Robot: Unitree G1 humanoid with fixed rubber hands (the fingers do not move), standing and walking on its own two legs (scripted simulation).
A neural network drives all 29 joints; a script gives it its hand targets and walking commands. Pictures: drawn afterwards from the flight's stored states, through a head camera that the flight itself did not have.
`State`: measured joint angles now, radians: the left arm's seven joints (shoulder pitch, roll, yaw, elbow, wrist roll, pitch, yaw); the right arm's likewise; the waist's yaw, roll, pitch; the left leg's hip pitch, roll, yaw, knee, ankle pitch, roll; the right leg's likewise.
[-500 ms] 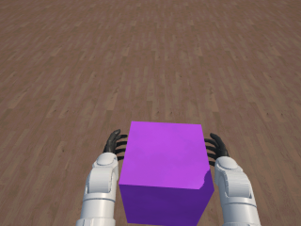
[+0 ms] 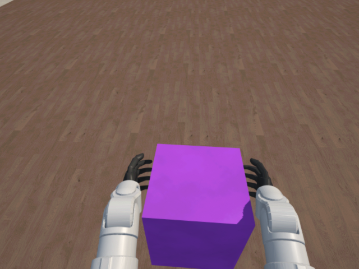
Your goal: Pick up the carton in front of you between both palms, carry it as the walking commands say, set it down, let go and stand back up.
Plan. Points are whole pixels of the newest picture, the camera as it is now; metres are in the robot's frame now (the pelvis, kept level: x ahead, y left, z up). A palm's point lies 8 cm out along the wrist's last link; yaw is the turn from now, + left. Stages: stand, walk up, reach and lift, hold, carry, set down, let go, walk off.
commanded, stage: carry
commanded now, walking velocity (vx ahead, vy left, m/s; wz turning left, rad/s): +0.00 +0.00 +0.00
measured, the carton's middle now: (194, 207) +0.28 +0.00 -0.06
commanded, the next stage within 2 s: hold in 0.56 s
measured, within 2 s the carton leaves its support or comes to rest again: neither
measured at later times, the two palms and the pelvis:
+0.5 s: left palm (129, 187) +0.28 +0.15 +0.04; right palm (262, 193) +0.28 -0.15 +0.03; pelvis -0.01 +0.00 +0.00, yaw +0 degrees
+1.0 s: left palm (125, 189) +0.28 +0.16 +0.04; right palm (256, 191) +0.28 -0.13 +0.03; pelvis -0.03 +0.00 +0.00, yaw +3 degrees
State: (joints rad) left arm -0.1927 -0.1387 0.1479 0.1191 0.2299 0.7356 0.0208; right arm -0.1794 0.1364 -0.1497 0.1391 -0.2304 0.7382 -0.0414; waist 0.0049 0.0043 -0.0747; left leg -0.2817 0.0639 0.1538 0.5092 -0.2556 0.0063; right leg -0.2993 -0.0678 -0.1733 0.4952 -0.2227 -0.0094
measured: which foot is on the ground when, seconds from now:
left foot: down 0.00-1.00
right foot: down 0.00-1.00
